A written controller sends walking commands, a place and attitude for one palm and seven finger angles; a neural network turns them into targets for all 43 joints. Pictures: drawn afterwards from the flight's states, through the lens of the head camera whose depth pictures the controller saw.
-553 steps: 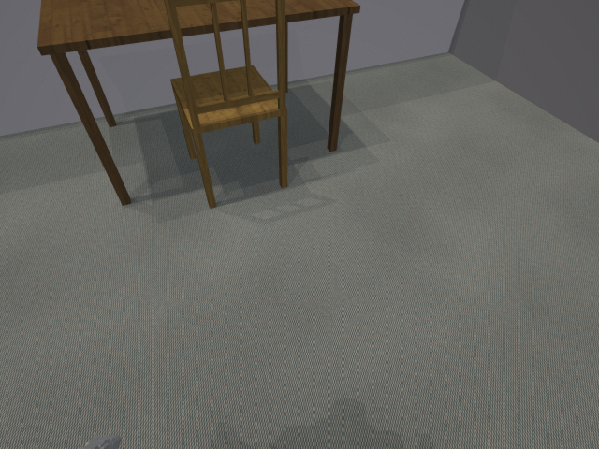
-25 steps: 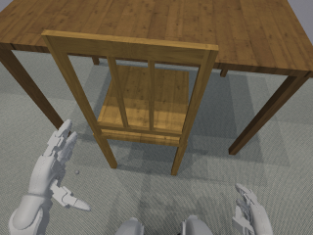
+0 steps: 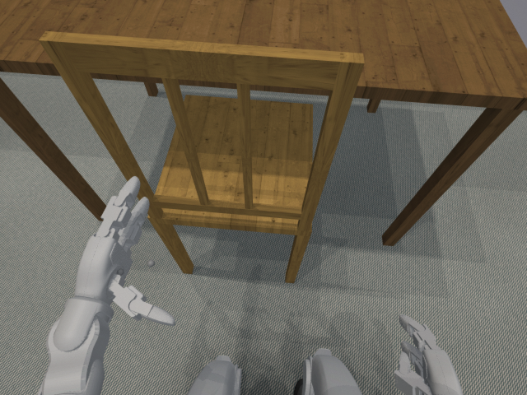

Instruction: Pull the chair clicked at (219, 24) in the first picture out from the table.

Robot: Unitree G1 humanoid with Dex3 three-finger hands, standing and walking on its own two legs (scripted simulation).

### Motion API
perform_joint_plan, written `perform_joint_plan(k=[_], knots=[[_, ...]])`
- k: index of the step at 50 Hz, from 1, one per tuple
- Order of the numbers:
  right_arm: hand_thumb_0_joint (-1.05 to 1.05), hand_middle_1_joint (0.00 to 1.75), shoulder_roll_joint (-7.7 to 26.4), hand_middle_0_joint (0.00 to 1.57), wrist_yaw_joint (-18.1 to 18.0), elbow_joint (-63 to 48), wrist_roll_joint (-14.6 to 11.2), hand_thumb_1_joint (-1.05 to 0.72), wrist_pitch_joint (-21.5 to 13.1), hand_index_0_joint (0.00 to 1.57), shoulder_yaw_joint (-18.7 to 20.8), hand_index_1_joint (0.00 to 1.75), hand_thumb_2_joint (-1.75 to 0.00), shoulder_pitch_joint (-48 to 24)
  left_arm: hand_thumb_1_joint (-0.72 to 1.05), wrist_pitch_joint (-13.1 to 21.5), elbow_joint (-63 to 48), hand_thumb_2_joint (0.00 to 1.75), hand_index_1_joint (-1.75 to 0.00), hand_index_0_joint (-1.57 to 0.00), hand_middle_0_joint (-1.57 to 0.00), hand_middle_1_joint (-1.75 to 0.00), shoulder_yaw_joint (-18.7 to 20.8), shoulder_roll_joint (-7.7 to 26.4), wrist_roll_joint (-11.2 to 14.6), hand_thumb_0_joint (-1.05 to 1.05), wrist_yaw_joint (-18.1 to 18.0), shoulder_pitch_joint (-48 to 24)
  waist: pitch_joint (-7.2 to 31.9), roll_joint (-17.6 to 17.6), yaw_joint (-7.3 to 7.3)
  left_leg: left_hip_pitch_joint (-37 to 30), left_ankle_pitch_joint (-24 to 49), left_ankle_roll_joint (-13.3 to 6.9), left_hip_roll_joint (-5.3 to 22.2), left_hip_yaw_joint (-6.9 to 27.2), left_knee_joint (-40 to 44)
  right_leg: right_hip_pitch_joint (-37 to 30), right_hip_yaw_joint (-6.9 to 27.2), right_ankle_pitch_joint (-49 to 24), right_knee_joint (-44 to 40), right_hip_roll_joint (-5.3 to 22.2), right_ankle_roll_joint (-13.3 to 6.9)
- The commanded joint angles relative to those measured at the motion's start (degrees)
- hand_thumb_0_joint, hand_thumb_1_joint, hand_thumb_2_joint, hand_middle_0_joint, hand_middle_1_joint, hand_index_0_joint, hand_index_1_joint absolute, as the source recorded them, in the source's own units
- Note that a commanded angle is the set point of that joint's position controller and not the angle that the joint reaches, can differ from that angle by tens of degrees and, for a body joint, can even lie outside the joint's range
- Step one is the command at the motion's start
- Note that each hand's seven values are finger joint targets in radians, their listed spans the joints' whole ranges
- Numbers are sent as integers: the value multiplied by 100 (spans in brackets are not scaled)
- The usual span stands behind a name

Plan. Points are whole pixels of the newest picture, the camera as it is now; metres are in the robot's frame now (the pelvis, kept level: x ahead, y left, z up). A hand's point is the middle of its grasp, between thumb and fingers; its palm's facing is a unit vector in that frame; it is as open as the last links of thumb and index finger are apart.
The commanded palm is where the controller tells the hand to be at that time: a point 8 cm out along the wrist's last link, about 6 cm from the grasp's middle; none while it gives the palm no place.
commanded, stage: aim the fingers beside a spindle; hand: left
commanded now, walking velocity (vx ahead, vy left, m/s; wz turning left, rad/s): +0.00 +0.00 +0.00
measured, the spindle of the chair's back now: (191, 154) +0.50 +0.15 +0.01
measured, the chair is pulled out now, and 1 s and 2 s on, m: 0.00 0.00 0.00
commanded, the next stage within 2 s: none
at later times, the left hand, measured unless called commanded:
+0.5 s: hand (178, 245) +0.33 +0.14 +0.01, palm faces -0.11 -0.99 -0.03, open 16.9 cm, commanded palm +0.31 +0.20 +0.01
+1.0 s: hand (194, 232) +0.35 +0.13 +0.00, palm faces -0.07 -1.00 -0.06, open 16.9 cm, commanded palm +0.33 +0.19 +0.00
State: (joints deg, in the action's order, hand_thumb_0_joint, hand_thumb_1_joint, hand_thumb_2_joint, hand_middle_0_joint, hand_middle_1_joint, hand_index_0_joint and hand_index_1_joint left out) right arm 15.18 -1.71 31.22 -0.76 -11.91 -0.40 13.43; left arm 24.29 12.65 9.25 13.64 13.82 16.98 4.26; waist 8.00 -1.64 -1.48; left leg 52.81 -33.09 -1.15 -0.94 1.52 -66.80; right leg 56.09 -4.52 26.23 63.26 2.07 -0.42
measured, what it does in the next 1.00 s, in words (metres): stands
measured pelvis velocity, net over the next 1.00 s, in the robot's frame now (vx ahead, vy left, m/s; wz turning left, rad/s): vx -0.01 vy -0.01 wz -0.01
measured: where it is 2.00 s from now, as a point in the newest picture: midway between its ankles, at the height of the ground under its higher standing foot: outside the picture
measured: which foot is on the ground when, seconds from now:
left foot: down 0.00-1.00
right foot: down 0.00-1.00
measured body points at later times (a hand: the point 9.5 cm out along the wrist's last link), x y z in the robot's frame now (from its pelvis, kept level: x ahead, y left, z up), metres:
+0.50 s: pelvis +0.00 +0.00 -0.01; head +0.11 +0.00 +0.42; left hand +0.33 +0.20 +0.02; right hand +0.16 -0.25 -0.11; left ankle -0.01 +0.10 -0.65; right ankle +0.04 -0.12 -0.65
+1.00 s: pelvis -0.01 -0.01 -0.02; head +0.11 -0.01 +0.41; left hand +0.35 +0.18 +0.01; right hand +0.12 -0.26 -0.14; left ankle -0.01 +0.10 -0.65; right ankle +0.04 -0.12 -0.65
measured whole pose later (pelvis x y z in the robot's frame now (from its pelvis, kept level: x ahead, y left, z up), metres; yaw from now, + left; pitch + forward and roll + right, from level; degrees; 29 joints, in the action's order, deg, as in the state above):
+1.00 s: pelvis -0.01 -0.01 -0.02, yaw -1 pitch +23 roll +0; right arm 14.3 0.6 32.0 -0.1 -4.0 -0.2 13.2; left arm 26.7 27.7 7.5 11.0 7.9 7.9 -12.7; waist 9.0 -1.6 -2.8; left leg 60.3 -34.1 -0.9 -0.8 -0.1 -71.6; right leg 64.9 -2.9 27.2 69.3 1.9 -0.9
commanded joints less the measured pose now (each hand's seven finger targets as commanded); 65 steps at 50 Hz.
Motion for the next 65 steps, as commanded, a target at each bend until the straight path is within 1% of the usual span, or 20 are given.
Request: perform_joint_plan(k=[1,5,8,17,19,25,27,29,32,38,39,43,46,47,50,54,57,60,63,65], knots=[[0,30,736,20,-36,-744,-35,-90,-224,20,322,30,-90,32,-50,347,-783,30,-8,-6,-6,-8,421,731,14,0,-187,-903,1758,74,-59,-545,1949,94,-3,73,929,-1499,181,-1210,-613,-116,-95],[0,30,706,20,20,-832,-30,-90,-118,20,331,30,-90,11,-50,276,-882,30,-8,-6,-6,-8,377,710,-45,0,-260,-861,2034,-121,35,-665,2221,116,-3,38,933,-1650,193,-1474,-555,-105,-116],[0,30,703,20,27,-821,-25,-90,-57,20,323,30,-90,14,-50,310,-831,30,-8,-6,-6,-8,397,720,-41,0,-307,-1046,2058,108,-33,-499,2171,74,2,30,836,-1690,241,-1565,-533,-120,-93],[0,30,718,20,28,-677,0,-90,15,20,334,30,-90,49,-50,495,-602,30,-8,-6,-6,-8,25,463,-170,0,-360,-1769,2053,-108,-171,-558,2190,101,36,102,709,-1229,185,-1417,-360,-124,-123],[0,30,731,20,42,-666,-9,-90,52,20,342,30,-90,57,-50,468,-456,30,-8,-6,-6,-8,-24,429,-207,0,-387,-1858,2031,5,-185,-483,2064,99,32,96,698,-1218,195,-1332,-365,-114,-115],[0,30,696,20,85,-668,23,-90,145,20,362,30,-90,66,-50,483,-510,30,-8,-6,-6,-8,-18,410,-298,0,-615,-2132,2367,-126,-112,-568,2296,129,20,97,633,-1224,205,-1501,-240,-92,-124],[0,30,696,20,106,-686,33,-90,197,20,358,30,-90,82,-50,492,-335,30,-8,-6,-6,-8,86,480,-340,0,-728,-1995,2330,-21,-78,-482,2310,123,23,97,633,-1274,204,-1546,-215,-114,-134],[0,30,668,20,142,-666,40,-90,244,20,344,30,-90,75,-50,524,-319,30,-8,-6,-6,-8,-99,298,-397,0,-807,-2179,2316,-58,-126,-449,2317,129,25,95,607,-1196,194,-1557,-168,-98,-131],[0,30,703,20,131,-599,40,-90,317,20,346,30,-90,89,-50,561,48,30,-8,-6,-6,-8,-15,396,-482,0,-893,-2559,2137,110,-222,-169,1891,77,22,79,516,-1016,232,-1256,-165,-122,-118],[0,30,699,20,155,-554,56,-90,380,20,351,30,-90,116,-50,639,228,30,-8,-6,-6,-8,-242,199,-524,0,-897,-3066,2411,-47,-267,-171,1826,63,-3,51,421,-994,290,-1242,-119,-100,-124],[0,30,718,20,147,-536,47,-90,398,20,360,30,-90,154,-50,652,255,30,-8,-6,-6,-8,-88,367,-534,0,-912,-3096,2431,81,-240,-151,1833,66,13,72,433,-1043,285,-1257,-104,-108,-130],[0,30,689,20,170,-638,53,-90,453,20,375,30,-90,166,-50,663,45,30,-8,-6,-6,-8,121,517,-500,0,-953,-2725,2855,53,-88,-251,2170,65,-11,25,455,-1449,343,-1673,-75,-100,-123],[0,30,662,20,184,-647,32,-90,515,20,341,30,-90,131,-50,590,285,30,-8,-6,-6,-8,133,472,-480,0,-965,-2670,2493,283,-139,91,1827,30,-24,-41,478,-1491,378,-1512,-169,-111,-90],[0,30,680,20,168,-621,24,-90,532,20,331,30,-90,145,-50,573,503,30,-8,-6,-6,-8,281,598,-490,0,-991,-2686,2349,421,-151,264,1679,14,-28,-36,471,-1474,387,-1380,-197,-123,-93],[0,30,687,20,142,-580,11,-90,545,20,319,30,-90,127,-50,615,734,30,-8,-6,-6,-8,288,588,-488,0,-950,-2973,2073,457,-225,516,1250,-13,-48,-98,418,-1333,489,-943,-316,-113,-74],[0,30,688,20,112,-591,17,-90,465,20,341,30,-90,138,-50,818,256,30,-8,-6,-6,-8,235,654,-415,0,-760,-3146,2582,51,-195,111,1583,-11,-39,-98,404,-1481,503,-1300,-259,-104,-98],[0,30,664,20,130,-632,15,-90,417,20,358,30,-90,193,-50,811,-7,30,-8,-6,-6,-8,-54,415,-343,0,-618,-2738,2889,-164,-194,-282,2153,9,-12,-56,433,-1619,434,-1816,-198,-121,-112],[0,30,709,20,136,-554,-9,-90,438,20,367,30,-90,204,-50,683,292,30,-8,-6,-6,-8,-10,423,-312,0,-607,-2535,2448,162,-233,-64,1931,23,10,-19,471,-1445,374,-1597,-248,-123,-93],[0,30,741,20,135,-500,-18,-90,478,20,341,30,-90,147,-50,570,826,30,-8,-6,-6,-8,-97,281,-406,0,-703,-2843,1847,294,-343,300,1413,10,-12,-19,444,-970,334,-1029,-274,-116,-84],[0,30,750,20,130,-501,1,-90,496,20,344,30,-90,153,-50,621,884,30,-8,-6,-6,-8,187,529,-450,0,-806,-3058,1896,264,-281,390,1280,11,-34,-30,408,-958,379,-859,-252,-117,-100]])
